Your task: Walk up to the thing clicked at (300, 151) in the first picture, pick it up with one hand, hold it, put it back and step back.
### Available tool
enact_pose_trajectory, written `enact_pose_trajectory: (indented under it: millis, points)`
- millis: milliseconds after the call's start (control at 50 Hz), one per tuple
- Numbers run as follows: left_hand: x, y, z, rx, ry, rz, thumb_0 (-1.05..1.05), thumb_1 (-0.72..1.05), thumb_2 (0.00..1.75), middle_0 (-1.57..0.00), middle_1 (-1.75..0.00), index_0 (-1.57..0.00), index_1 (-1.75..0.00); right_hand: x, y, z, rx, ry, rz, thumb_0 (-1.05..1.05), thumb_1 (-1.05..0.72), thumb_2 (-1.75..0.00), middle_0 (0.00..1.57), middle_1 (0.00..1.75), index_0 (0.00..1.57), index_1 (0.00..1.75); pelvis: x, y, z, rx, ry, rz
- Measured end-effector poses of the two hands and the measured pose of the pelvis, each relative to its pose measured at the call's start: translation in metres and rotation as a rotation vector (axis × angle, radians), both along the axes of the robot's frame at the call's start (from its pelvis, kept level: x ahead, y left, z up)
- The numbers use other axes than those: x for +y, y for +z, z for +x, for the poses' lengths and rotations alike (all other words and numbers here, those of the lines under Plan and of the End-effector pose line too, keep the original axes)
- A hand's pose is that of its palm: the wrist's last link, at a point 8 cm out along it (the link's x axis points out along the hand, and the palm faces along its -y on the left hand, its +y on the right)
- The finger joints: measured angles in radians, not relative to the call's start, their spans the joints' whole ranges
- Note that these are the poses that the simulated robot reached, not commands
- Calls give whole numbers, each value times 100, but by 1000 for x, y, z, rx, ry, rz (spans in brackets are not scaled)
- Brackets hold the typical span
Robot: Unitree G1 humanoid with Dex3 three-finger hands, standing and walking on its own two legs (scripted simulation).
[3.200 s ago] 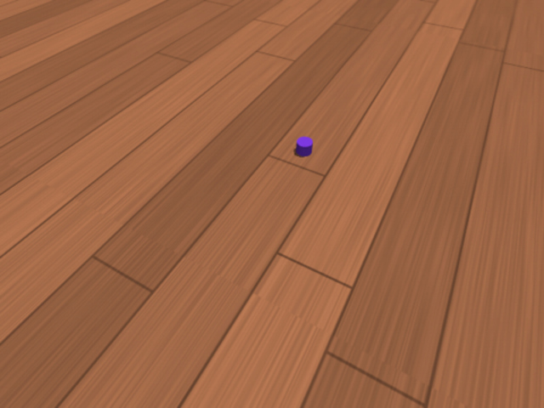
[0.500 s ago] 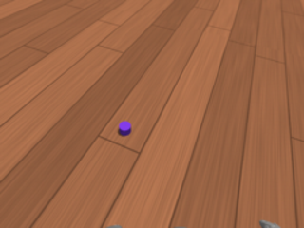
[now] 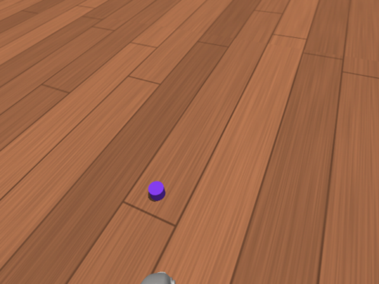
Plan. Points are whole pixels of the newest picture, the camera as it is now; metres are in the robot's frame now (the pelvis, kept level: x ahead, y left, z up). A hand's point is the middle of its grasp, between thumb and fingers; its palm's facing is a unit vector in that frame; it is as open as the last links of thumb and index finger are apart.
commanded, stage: walk up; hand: left
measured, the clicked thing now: (156, 190) +0.70 +0.26 -0.73
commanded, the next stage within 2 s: none
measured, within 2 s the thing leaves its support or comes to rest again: neither
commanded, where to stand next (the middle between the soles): +0.33 +0.00 m, yaw +3 degrees
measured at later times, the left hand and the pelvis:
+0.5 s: hand (102, 258) +0.21 +0.25 -0.14, palm faces -0.03 -0.94 -0.35, open 7.4 cm; pelvis +0.16 -0.03 +0.00, yaw +1 degrees
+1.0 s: hand (112, 230) +0.28 +0.24 -0.15, palm faces +0.04 -0.89 -0.45, open 7.4 cm; pelvis +0.23 -0.05 -0.02, yaw +4 degrees
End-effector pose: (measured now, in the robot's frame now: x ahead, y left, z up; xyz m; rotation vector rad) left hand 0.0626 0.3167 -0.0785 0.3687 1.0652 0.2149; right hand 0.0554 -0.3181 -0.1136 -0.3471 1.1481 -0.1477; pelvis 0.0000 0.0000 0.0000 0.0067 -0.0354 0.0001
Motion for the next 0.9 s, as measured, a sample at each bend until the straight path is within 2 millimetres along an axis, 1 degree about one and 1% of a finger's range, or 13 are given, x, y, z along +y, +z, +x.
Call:
enact_pose_trajectory:
  millis: [80, 160, 220, 280, 320, 380, 460, 540, 600, 660, 760, 820, 900]
  points:
    - [-6, -8, 3, 43, 27, -18, 1, 90, 90, -20, -30, -20, -30, 1, 8, 42, -9, 40, 4, 0, -90, -90, 21, 29, 21, 30, -7, 2, 26, 3, 10, -8]
    - [-7, -23, 10, 87, 56, -46, 1, 90, 90, -20, -30, -20, -30, 4, 14, 87, -28, 70, -10, 0, -90, -90, 21, 30, 21, 30, -7, -2, 55, 2, 26, -20]
    - [-3, -40, 22, 118, 67, -62, 1, 90, 90, -20, -30, -20, -30, 7, 15, 121, -66, 87, -35, 0, -90, -90, 21, 30, 21, 30, -3, -11, 80, 1, 37, -16]
    - [-5, -50, 41, 148, 70, -70, 1, 91, 90, -20, -30, -20, -30, 7, 19, 144, -118, 79, -53, 0, -90, -90, 21, 30, 21, 30, 0, -15, 97, -10, 36, -3]
    - [-8, -49, 59, 151, 57, -74, 1, 91, 90, -20, -30, -20, -30, 5, 25, 152, -134, 58, -57, 0, -90, -90, 21, 30, 21, 30, -2, -11, 108, -18, 35, -1]
    - [-13, -43, 88, 122, 41, -77, 1, 91, 90, -20, -30, -20, -30, -2, 32, 157, -122, 43, -62, 0, -90, -90, 21, 30, 21, 30, -9, -5, 125, -21, 32, 5]
    - [-21, -33, 123, 95, 16, -66, 1, 91, 90, -20, -30, -20, -30, -18, 31, 161, -86, 28, -61, 0, -90, -90, 21, 30, 21, 30, -20, -1, 147, -24, 25, 11]
    - [-31, -23, 156, 76, 5, -21, 1, 91, 90, -20, -30, -20, -30, -42, 16, 170, -43, 2, -45, 0, -90, -90, 21, 30, 21, 30, -38, -5, 171, -22, 26, 13]
    - [-39, -22, 175, 54, 12, 41, 1, 91, 90, -20, -30, -20, -30, -62, -6, 184, -9, -13, -30, 0, -90, -90, 21, 30, 21, 30, -56, -18, 190, -19, 30, 12]
    - [-50, -17, 186, 39, 28, 67, 1, 91, 90, -20, -30, -20, -30, -68, -22, 200, 34, -16, -18, 0, -90, -90, 21, 30, 21, 30, -65, -20, 200, -21, 35, 5]
    - [-62, -4, 193, 42, 45, 77, 1, 91, 90, -20, -30, -20, -30, -63, -27, 229, 54, 14, 17, 1, -90, -90, 21, 29, 20, 30, -68, -12, 212, -15, 48, 4]
    - [-61, -3, 195, 52, 53, 84, 1, 90, 90, -20, -30, -20, -30, -59, -26, 241, 62, 26, 24, 0, -90, -90, 21, 29, 21, 30, -68, -10, 218, -9, 53, 2]
    - [-52, -12, 198, 67, 64, 81, 1, 90, 90, -20, -30, -20, -30, -53, -25, 254, 71, 32, 11, 0, -90, -90, 21, 29, 21, 30, -63, -14, 224, -1, 61, -1]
